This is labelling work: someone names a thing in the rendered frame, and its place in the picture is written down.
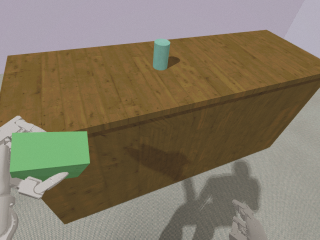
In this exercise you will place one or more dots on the table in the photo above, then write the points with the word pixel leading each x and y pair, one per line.
pixel 221 98

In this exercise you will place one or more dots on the right robot hand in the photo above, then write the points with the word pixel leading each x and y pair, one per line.
pixel 251 230

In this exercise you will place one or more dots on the left robot forearm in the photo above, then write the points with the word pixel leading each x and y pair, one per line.
pixel 8 218

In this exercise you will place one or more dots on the left robot hand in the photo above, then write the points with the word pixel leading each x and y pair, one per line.
pixel 31 187

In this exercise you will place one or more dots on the sponge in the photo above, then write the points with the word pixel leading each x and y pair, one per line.
pixel 42 155

